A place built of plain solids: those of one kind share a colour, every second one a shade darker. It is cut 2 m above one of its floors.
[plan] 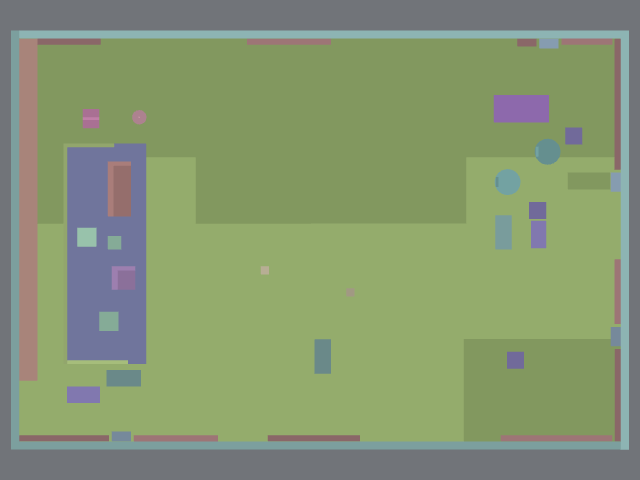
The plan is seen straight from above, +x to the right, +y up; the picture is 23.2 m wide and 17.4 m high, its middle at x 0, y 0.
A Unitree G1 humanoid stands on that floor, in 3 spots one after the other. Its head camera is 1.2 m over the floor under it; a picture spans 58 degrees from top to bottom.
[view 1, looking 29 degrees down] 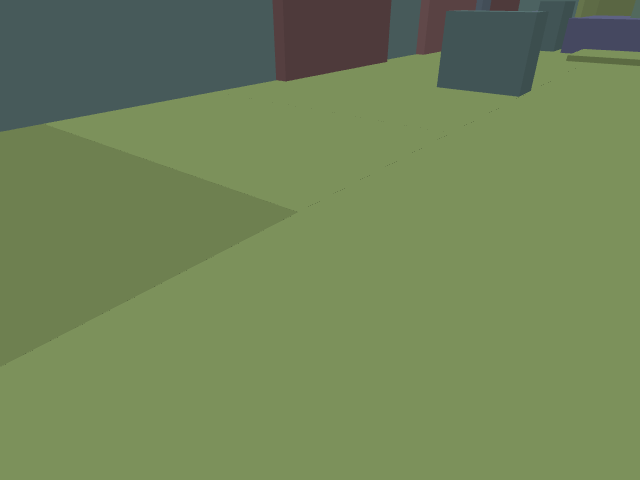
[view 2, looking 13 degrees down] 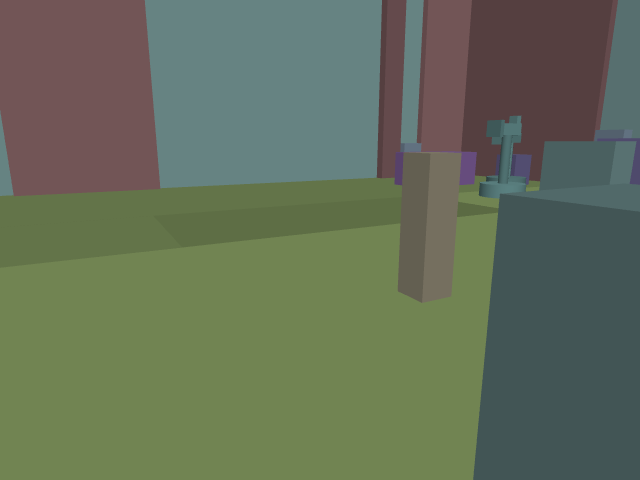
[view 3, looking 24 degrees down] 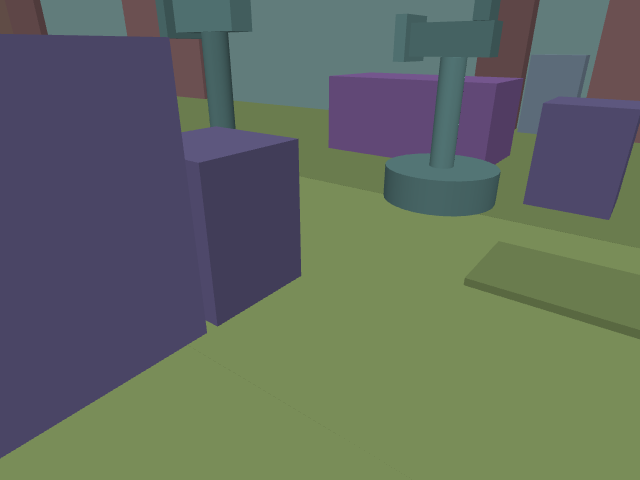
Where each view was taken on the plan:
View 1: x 7.12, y -1.92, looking -142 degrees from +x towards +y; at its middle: floor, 2.48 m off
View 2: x -1.17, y -4.40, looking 62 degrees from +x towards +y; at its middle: floor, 5.34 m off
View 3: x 9.60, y -0.30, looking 127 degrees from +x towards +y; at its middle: floor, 2.95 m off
